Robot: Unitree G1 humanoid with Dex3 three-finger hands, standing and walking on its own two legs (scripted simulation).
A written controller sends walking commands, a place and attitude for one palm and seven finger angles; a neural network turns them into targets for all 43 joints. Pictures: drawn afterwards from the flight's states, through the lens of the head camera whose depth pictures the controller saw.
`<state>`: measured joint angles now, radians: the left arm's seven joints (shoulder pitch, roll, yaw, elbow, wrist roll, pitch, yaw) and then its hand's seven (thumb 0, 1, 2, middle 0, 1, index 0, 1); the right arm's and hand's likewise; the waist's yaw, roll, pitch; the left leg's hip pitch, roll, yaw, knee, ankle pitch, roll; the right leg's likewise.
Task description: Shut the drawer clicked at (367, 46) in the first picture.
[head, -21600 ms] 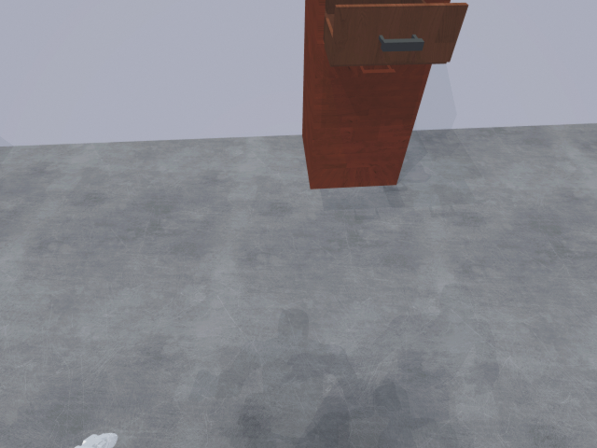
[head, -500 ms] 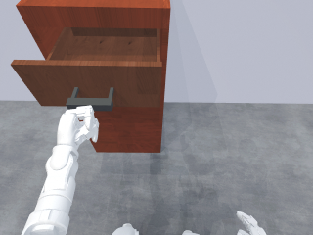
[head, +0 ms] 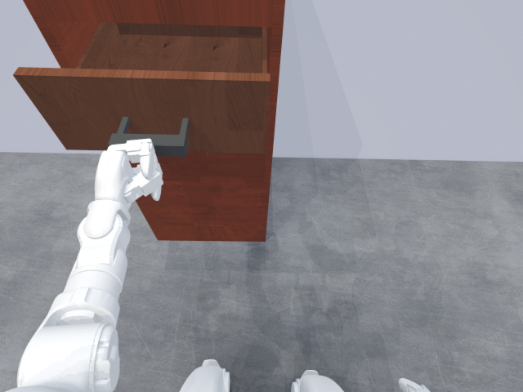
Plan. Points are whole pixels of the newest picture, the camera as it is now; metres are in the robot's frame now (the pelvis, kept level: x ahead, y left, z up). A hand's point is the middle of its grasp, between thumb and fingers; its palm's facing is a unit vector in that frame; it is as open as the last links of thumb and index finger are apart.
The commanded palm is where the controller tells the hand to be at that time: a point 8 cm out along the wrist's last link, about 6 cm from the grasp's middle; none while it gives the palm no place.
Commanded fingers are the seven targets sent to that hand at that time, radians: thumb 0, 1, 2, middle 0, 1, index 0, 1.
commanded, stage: push the drawer shut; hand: left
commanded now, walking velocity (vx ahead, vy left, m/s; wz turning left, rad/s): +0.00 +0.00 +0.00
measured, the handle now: (152, 134) +0.51 +0.19 +0.08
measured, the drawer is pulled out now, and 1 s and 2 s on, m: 0.15 0.02 0.00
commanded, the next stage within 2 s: pull the fist back off the drawer in 1.46 s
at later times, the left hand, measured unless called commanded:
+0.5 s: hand (166, 146) +0.48 +0.16 +0.07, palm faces +0.01 -1.00 -0.03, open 3.2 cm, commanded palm +0.48 +0.21 +0.08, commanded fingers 0.00 0.90 0.90 -1.40 -1.60 -1.40 -1.60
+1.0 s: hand (169, 116) +0.55 +0.17 +0.07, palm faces +0.01 -1.00 -0.01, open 3.1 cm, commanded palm +0.55 +0.20 +0.08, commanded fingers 0.00 0.90 0.90 -1.40 -1.60 -1.40 -1.60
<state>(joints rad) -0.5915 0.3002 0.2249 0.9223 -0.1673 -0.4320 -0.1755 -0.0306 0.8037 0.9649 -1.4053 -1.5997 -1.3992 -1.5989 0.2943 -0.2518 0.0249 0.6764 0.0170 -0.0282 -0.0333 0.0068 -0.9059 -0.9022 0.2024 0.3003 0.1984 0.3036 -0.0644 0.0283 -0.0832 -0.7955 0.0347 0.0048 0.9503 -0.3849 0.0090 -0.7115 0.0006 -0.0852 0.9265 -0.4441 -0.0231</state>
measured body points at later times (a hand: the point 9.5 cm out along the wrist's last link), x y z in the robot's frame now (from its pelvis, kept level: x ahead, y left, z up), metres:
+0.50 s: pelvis -0.01 +0.00 -0.01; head +0.09 +0.01 +0.42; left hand +0.48 +0.22 +0.08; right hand +0.00 -0.26 -0.13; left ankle +0.04 +0.11 -0.68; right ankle +0.01 -0.11 -0.68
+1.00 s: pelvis +0.00 +0.01 -0.02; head +0.14 +0.03 +0.41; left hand +0.55 +0.22 +0.08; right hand -0.03 -0.25 -0.13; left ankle +0.04 +0.11 -0.68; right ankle +0.01 -0.11 -0.68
